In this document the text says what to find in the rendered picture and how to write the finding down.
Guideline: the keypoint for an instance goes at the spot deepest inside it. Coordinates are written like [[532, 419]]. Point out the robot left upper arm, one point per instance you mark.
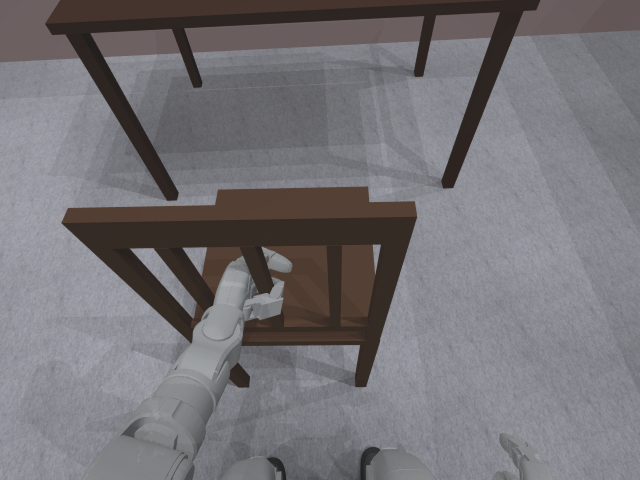
[[128, 458]]

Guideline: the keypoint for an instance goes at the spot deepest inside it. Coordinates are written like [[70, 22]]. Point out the robot right hand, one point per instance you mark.
[[525, 458]]

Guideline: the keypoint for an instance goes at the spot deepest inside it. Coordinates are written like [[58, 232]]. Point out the robot left thigh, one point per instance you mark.
[[253, 469]]

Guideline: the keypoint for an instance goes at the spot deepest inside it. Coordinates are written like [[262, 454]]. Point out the chair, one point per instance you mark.
[[332, 296]]

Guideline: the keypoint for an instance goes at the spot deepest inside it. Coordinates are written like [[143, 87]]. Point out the right robot foot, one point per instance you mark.
[[367, 457]]

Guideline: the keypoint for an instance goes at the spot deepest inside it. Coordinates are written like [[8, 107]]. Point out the table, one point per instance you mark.
[[78, 18]]

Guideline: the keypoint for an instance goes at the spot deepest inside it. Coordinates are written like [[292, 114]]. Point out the robot left hand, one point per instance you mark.
[[237, 285]]

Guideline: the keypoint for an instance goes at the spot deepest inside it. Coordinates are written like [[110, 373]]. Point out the left robot forearm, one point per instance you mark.
[[176, 415]]

